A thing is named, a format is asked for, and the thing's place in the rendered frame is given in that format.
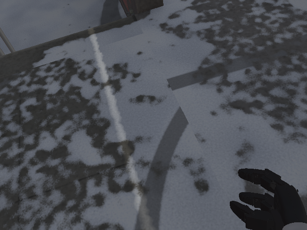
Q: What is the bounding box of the robot right hand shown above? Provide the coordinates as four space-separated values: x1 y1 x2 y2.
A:
229 168 307 230

